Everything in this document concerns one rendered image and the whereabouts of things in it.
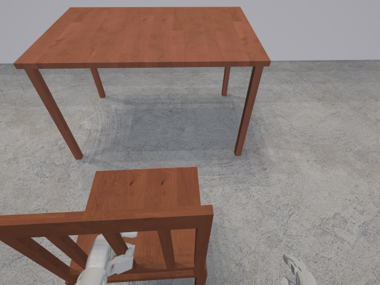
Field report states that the left robot hand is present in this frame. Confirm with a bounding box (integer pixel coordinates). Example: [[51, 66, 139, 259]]
[[85, 232, 138, 276]]

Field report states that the chair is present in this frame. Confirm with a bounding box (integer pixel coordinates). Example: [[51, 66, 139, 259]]
[[0, 167, 214, 285]]

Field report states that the right robot hand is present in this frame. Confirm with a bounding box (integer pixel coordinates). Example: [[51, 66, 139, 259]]
[[280, 254, 317, 285]]

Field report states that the table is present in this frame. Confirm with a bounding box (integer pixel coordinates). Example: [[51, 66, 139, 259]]
[[13, 7, 271, 160]]

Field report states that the robot left forearm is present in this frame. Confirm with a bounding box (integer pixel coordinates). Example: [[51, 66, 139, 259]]
[[74, 267, 107, 285]]

